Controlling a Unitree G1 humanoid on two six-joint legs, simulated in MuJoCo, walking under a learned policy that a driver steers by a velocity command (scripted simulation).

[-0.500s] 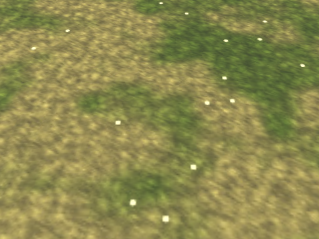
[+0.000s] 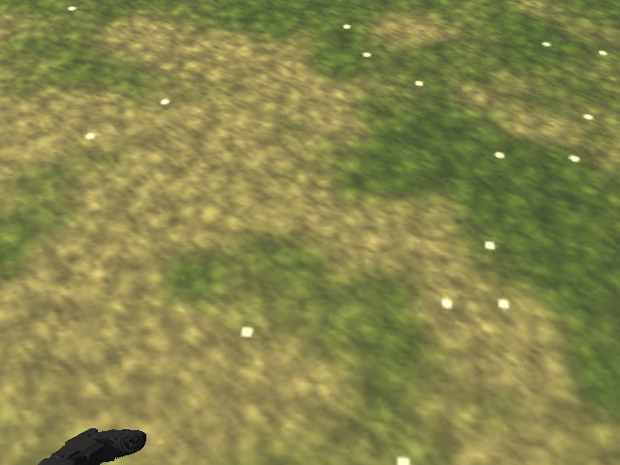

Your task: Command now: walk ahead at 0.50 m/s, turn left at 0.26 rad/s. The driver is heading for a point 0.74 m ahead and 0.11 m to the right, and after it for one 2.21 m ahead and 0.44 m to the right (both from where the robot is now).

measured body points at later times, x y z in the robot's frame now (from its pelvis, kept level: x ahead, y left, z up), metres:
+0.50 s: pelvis +0.28 -0.02 +0.00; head +0.32 -0.02 +0.45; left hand +0.26 +0.26 -0.12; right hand +0.53 -0.23 -0.07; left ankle +0.45 +0.13 -0.71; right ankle +0.17 -0.13 -0.74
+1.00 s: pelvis +0.55 +0.00 +0.00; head +0.58 -0.01 +0.45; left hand +0.78 +0.21 -0.10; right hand +0.54 -0.29 -0.13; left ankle +0.46 +0.12 -0.74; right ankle +0.70 -0.17 -0.70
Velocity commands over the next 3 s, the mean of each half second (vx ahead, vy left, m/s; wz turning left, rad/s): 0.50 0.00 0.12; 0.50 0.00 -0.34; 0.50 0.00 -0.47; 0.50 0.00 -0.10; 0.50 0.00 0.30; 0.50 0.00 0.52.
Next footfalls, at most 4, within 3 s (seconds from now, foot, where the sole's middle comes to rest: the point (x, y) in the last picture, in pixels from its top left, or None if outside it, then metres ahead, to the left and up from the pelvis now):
0.06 right None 0.21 -0.13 -0.77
0.58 left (236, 455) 0.50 0.12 -0.77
1.10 right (355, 339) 0.75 -0.16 -0.77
1.60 left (306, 229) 1.10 -0.07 -0.77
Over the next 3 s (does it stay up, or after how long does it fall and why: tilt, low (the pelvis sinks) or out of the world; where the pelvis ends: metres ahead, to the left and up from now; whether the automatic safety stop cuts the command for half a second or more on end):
stays up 1.61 -0.34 0.01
